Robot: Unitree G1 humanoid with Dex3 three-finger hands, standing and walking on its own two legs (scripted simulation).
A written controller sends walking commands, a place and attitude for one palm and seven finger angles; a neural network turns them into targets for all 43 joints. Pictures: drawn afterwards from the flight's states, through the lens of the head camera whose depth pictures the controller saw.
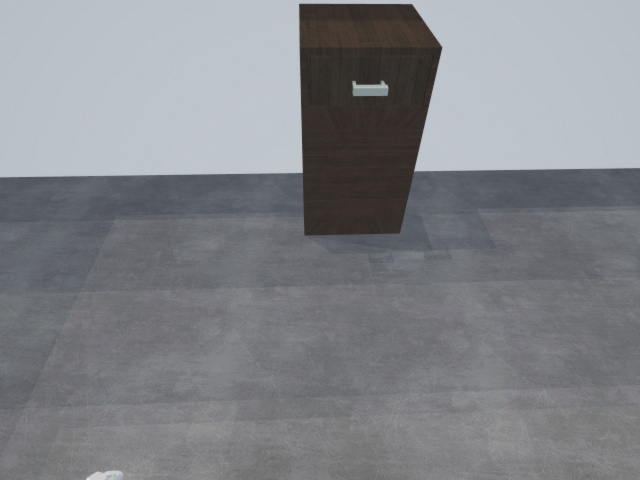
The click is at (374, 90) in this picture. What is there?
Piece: drawer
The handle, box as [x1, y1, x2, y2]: [352, 81, 388, 95]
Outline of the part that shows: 352,81 353,95 387,95 388,88 383,81 381,81 380,85 356,85 355,81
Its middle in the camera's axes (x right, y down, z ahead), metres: +0.15 -0.48 +1.23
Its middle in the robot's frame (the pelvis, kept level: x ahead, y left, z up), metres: +1.24 -0.09 -0.07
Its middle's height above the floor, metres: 0.70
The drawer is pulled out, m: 0.00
